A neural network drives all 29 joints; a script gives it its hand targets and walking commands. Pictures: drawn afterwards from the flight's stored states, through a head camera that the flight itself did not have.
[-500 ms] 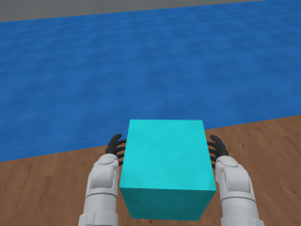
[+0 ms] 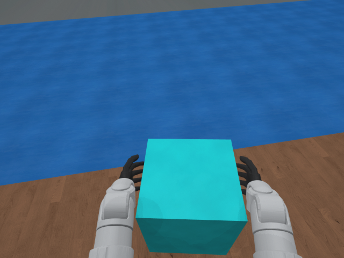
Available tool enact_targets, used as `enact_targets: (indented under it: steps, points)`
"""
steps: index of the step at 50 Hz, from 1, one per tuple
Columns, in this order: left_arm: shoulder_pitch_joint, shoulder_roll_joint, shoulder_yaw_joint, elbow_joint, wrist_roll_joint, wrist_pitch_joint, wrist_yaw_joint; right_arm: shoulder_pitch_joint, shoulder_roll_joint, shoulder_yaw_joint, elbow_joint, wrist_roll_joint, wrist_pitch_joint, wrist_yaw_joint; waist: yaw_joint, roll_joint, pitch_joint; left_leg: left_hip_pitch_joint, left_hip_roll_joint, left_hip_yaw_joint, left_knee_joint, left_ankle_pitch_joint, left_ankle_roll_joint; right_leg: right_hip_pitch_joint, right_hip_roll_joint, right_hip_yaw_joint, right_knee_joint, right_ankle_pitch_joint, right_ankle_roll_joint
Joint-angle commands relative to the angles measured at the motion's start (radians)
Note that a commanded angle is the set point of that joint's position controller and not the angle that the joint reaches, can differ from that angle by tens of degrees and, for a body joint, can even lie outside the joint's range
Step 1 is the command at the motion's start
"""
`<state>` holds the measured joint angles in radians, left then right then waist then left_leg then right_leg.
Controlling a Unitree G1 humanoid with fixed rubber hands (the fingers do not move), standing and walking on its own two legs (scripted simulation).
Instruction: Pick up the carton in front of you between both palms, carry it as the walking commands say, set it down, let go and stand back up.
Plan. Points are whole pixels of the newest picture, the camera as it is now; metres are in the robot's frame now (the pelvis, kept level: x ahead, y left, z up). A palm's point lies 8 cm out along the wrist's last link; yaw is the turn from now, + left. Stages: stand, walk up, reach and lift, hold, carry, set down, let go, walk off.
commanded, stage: hold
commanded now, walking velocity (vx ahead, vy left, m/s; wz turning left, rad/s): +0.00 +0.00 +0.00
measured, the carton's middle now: (188, 198) +0.29 +0.00 -0.03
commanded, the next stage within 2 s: carry in 0.18 s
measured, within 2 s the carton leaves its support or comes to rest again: neither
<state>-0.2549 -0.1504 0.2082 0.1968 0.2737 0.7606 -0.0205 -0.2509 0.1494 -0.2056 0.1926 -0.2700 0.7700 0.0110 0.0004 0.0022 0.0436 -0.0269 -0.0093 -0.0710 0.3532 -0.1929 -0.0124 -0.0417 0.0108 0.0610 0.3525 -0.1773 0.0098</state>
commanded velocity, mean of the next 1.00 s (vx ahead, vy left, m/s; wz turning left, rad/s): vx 0.43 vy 0.00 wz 0.00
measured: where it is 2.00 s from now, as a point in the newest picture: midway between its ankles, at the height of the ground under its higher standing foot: (177, 174)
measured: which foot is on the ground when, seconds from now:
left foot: down 0.00-0.62, up 0.64-0.98, down 1.00-1.00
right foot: down 0.00-0.40, up 0.42-0.60, down 0.62-1.00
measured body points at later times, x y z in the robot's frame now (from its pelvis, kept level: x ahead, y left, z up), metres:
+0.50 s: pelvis +0.07 +0.02 +0.00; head +0.03 +0.02 +0.44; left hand +0.35 +0.18 +0.08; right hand +0.35 -0.13 +0.08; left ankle +0.01 +0.13 -0.75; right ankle +0.04 -0.11 -0.72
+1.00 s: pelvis +0.34 +0.05 -0.03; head +0.31 +0.05 +0.42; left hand +0.58 +0.21 +0.06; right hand +0.59 -0.09 +0.07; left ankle +0.46 +0.14 -0.75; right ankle +0.15 -0.08 -0.74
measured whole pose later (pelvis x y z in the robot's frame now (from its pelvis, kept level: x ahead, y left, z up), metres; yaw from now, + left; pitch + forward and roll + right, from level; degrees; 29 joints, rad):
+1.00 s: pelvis +0.34 +0.05 -0.03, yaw +1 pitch +3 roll +1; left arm 0.01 -0.13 0.05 -0.52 0.01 1.21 0.17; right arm 0.02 0.13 -0.06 -0.52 -0.01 1.20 -0.15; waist 0.03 -0.03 -0.15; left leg -0.50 0.06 0.24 0.51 -0.10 0.04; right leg 0.04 -0.10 -0.17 0.42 -0.50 0.06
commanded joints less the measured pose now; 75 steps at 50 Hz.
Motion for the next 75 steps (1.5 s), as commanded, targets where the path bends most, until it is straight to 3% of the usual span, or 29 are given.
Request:
enact_targets:
  steps: [1,8,9,12,15,18,19,21,22,26,29,30,31,32,33,34,36,40,46,49,50,51,52,54,56,61,70,73,75]
  points:
    - [-0.436,-0.889,-0.529,-0.052,-0.248,-0.029,-0.21,-0.452,0.886,0.532,-0.065,0.254,-0.036,0.214,0.0,-0.002,-0.238,0.013,-0.085,0.001,-0.05,0.181,0.004,0.074,0.082,0.006,-0.039,0.178,0.001]
    - [-0.428,-0.888,-0.534,-0.062,-0.25,-0.028,-0.207,-0.446,0.878,0.536,-0.075,0.255,-0.036,0.213,-0.001,0.001,-0.232,0.014,-0.085,0.0,-0.051,0.179,0.003,0.069,0.084,0.005,-0.04,0.167,-0.001]
    - [-0.472,-0.892,-0.553,-0.065,-0.274,-0.022,-0.206,-0.488,0.882,0.573,-0.069,0.276,-0.029,0.214,0.004,-0.002,-0.287,-0.108,0.108,0.007,0.023,0.014,0.02,-0.031,-0.113,-0.019,0.032,-0.008,-0.009]
    - [-0.495,-0.903,-0.585,-0.109,-0.292,-0.008,-0.196,-0.526,0.891,0.597,-0.132,0.303,-0.018,0.209,0.003,-0.037,-0.221,-0.284,0.063,-0.008,0.027,-0.504,0.018,-0.154,-0.112,0.065,-0.05,-0.566,-0.031]
    - [-0.473,-0.915,-0.633,-0.179,-0.319,0.026,-0.169,-0.531,0.898,0.661,-0.204,0.343,0.017,0.193,0.006,-0.111,-0.299,-0.295,0.016,0.097,0.207,-0.229,0.0,-0.133,-0.19,0.16,-0.088,-0.451,-0.076]
    - [-0.469,-0.907,-0.696,-0.292,-0.356,0.09,-0.138,-0.526,0.913,0.726,-0.289,0.4,0.078,0.17,0.004,-0.114,-0.321,-0.197,0.006,0.139,0.081,-0.24,0.015,-0.234,-0.188,0.116,-0.053,-0.491,-0.088]
    - [-0.461,-0.895,-0.714,-0.327,-0.373,0.115,-0.129,-0.52,0.906,0.742,-0.324,0.409,0.1,0.158,0.004,-0.051,-0.304,-0.14,0.06,0.063,0.013,-0.296,0.029,-0.309,-0.145,0.044,0.03,-0.464,-0.065]
    - [-0.437,-0.868,-0.76,-0.394,-0.405,0.167,-0.107,-0.407,0.866,0.736,-0.359,0.397,0.15,0.126,-0.021,0.238,-0.259,0.018,0.308,-0.349,-0.166,-0.395,0.138,-0.586,-0.021,-0.16,0.395,-0.306,0.001]
    - [-0.436,-0.852,-0.779,-0.433,-0.422,0.192,-0.097,-0.372,0.847,0.723,-0.393,0.386,0.173,0.106,-0.028,0.258,-0.212,0.074,0.362,-0.422,-0.169,-0.251,0.201,-0.698,-0.043,-0.153,0.397,-0.342,-0.001]
    - [-0.318,-0.834,-0.81,-0.556,-0.471,0.28,-0.046,-0.296,0.804,0.756,-0.579,0.43,0.266,0.045,-0.029,0.153,-0.321,0.113,0.28,-0.166,-0.088,0.13,0.167,-0.569,-0.013,-0.201,0.257,-0.218,-0.008]
    - [-0.188,-0.81,-0.793,-0.633,-0.474,0.334,0.001,-0.199,0.776,0.771,-0.678,0.456,0.329,0.013,-0.013,0.151,-0.365,-0.061,0.21,0.019,0.016,0.081,0.113,-0.236,0.03,-0.294,0.032,-0.052,-0.007]
    - [-0.16,-0.799,-0.778,-0.66,-0.468,0.352,0.015,-0.165,0.764,0.774,-0.7,0.467,0.347,0.004,-0.01,0.108,-0.396,-0.207,0.188,0.069,0.097,0.061,0.087,-0.012,0.01,-0.276,0.0,-0.018,-0.019]
    - [-0.109,-0.786,-0.759,-0.672,-0.457,0.369,0.029,-0.16,0.749,0.773,-0.724,0.477,0.364,-0.005,0.01,0.016,-0.43,-0.401,0.151,0.126,0.267,-0.017,0.049,0.21,-0.112,-0.123,-0.032,-0.094,-0.051]
    - [-0.068,-0.758,-0.733,-0.682,-0.44,0.381,0.045,-0.172,0.731,0.774,-0.77,0.487,0.386,-0.013,0.024,-0.242,-0.421,-0.698,0.06,0.221,0.544,-0.211,0.004,0.342,-0.383,0.297,-0.124,-0.245,-0.156]
    - [-0.07,-0.765,-0.724,-0.706,-0.435,0.39,0.06,-0.206,0.717,0.792,-0.811,0.511,0.404,-0.016,0.028,-0.249,-0.378,-0.826,0.053,0.159,0.669,-0.332,0.017,0.328,-0.5,0.484,-0.14,-0.175,-0.258]
    - [-0.111,-0.759,-0.718,-0.739,-0.444,0.401,0.071,-0.23,0.717,0.793,-0.813,0.526,0.412,-0.022,0.032,-0.159,-0.341,-0.865,0.107,0.1,0.759,-0.324,0.029,0.27,-0.496,0.44,-0.129,-0.111,-0.278]
    - [-0.17,-0.762,-0.724,-0.79,-0.463,0.413,0.088,-0.221,0.737,0.779,-0.801,0.53,0.417,-0.037,0.02,-0.055,-0.314,-0.83,0.165,0.088,0.733,-0.226,0.021,0.162,-0.421,0.261,-0.168,-0.117,-0.212]
    - [-0.173,-0.734,-0.745,-0.801,-0.511,0.425,0.101,-0.145,0.72,0.718,-0.757,0.487,0.415,-0.085,0.015,-0.088,-0.272,-0.668,0.125,0.178,0.461,-0.06,-0.01,0.045,-0.304,-0.017,-0.218,-0.015,-0.149]
    - [-0.111,-0.661,-0.735,-0.79,-0.515,0.437,0.115,-0.076,0.649,0.681,-0.754,0.441,0.423,-0.13,0.02,-0.164,-0.199,-0.461,0.068,0.287,0.199,0.115,0.021,-0.02,-0.269,-0.161,-0.168,0.142,-0.097]
    - [-0.104,-0.649,-0.753,-0.813,-0.513,0.443,0.108,-0.052,0.639,0.683,-0.77,0.449,0.426,-0.123,-0.009,-0.118,-0.276,-0.132,-0.008,0.386,0.14,0.038,0.044,-0.09,-0.204,-0.291,0.142,0.348,-0.046]
    - [-0.1,-0.632,-0.754,-0.818,-0.51,0.445,0.107,-0.042,0.638,0.685,-0.775,0.453,0.427,-0.117,-0.026,-0.049,-0.341,0.062,0.076,0.267,0.123,-0.02,0.052,-0.218,-0.174,-0.299,0.348,0.246,-0.013]
    - [-0.094,-0.632,-0.759,-0.832,-0.51,0.45,0.103,-0.041,0.623,0.685,-0.78,0.45,0.427,-0.111,-0.032,0.199,-0.426,0.229,0.366,-0.237,-0.032,-0.287,0.172,-0.455,-0.08,-0.276,0.677,0.011,0.032]
    - [-0.1,-0.643,-0.777,-0.845,-0.516,0.451,0.094,-0.036,0.655,0.703,-0.772,0.46,0.423,-0.101,-0.025,0.3,-0.419,0.271,0.468,-0.491,-0.165,-0.214,0.241,-0.642,-0.011,-0.178,0.871,-0.299,0.025]
    - [-0.114,-0.733,-0.803,-0.834,-0.518,0.435,0.065,-0.084,0.751,0.754,-0.814,0.492,0.407,-0.065,-0.025,0.133,-0.409,0.17,0.425,-0.319,-0.117,0.0,0.223,-0.675,-0.117,-0.073,0.996,-0.247,-0.031]
    - [-0.16,-0.796,-0.808,-0.799,-0.499,0.407,0.041,-0.186,0.796,0.803,-0.824,0.51,0.383,-0.032,-0.013,0.034,-0.385,0.014,0.367,-0.133,-0.135,-0.049,0.156,-0.619,-0.168,-0.052,0.888,-0.131,-0.046]
    - [-0.187,-0.743,-0.767,-0.701,-0.432,0.357,0.056,-0.249,0.715,0.8,-0.745,0.514,0.345,-0.007,-0.021,0.109,-0.333,-0.033,0.305,0.033,-0.183,-0.119,0.164,-0.666,-0.138,-0.135,0.679,-0.001,-0.027]
    - [-0.421,-0.55,-0.62,-0.515,-0.384,0.35,0.152,-0.458,0.554,0.649,-0.513,0.443,0.332,-0.116,-0.057,0.121,-0.2,0.011,0.248,0.158,-0.097,0.174,0.165,-0.64,-0.082,-0.212,0.306,0.133,-0.071]
    - [-0.511,-0.535,-0.564,-0.443,-0.381,0.343,0.172,-0.564,0.559,0.613,-0.447,0.429,0.327,-0.152,-0.014,0.148,-0.23,0.012,0.248,0.197,0.041,0.408,0.129,-0.476,-0.033,-0.249,0.268,0.08,-0.108]
    - [-0.536,-0.535,-0.53,-0.381,-0.382,0.332,0.18,-0.621,0.563,0.592,-0.413,0.418,0.322,-0.17,0.068,0.033,-0.388,-0.086,0.163,0.289,0.441,0.49,0.068,-0.093,0.038,-0.293,0.2,0.001,-0.095]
